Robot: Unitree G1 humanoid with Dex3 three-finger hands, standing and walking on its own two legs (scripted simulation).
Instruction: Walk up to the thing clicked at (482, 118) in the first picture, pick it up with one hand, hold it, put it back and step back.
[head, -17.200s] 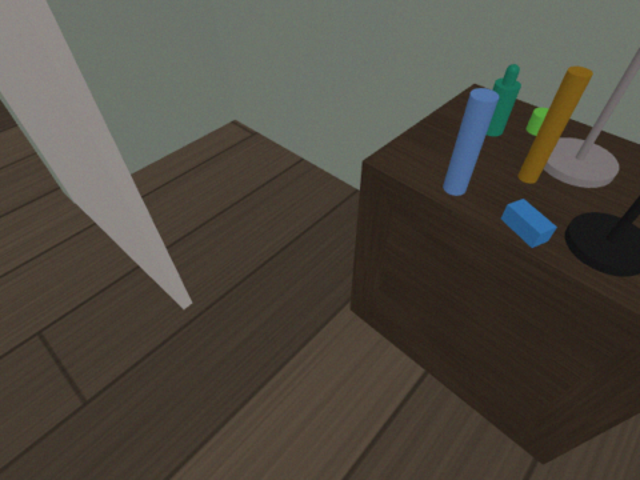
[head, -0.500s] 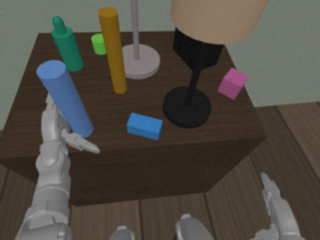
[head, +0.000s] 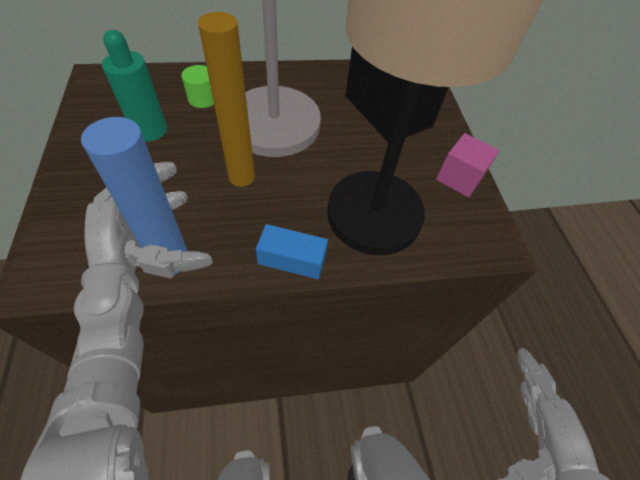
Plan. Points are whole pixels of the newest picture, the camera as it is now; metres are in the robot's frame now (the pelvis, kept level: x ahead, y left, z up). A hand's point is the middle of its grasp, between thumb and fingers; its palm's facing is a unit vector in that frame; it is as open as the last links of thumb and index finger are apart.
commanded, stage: close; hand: left
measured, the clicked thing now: (146, 210) +0.43 +0.17 +0.09
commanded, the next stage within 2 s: settle in 0.16 s
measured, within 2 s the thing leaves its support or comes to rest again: leaves its support in 0.38 s
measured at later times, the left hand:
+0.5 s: hand (150, 225) +0.43 +0.18 +0.06, palm faces +0.09 -1.00 +0.00, open 6.9 cm
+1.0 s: hand (137, 190) +0.44 +0.18 +0.11, palm faces +0.09 -1.00 +0.01, open 7.0 cm
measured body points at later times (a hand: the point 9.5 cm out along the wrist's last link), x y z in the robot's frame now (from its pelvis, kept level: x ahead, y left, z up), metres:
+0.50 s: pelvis +0.00 -0.01 +0.00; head +0.08 +0.01 +0.45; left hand +0.42 +0.23 +0.06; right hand +0.16 -0.27 -0.01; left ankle +0.01 +0.11 -0.66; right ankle +0.04 -0.15 -0.66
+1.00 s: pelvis +0.01 -0.01 +0.02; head +0.07 +0.01 +0.47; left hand +0.43 +0.23 +0.11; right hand +0.16 -0.27 -0.01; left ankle +0.01 +0.11 -0.66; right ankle +0.04 -0.15 -0.66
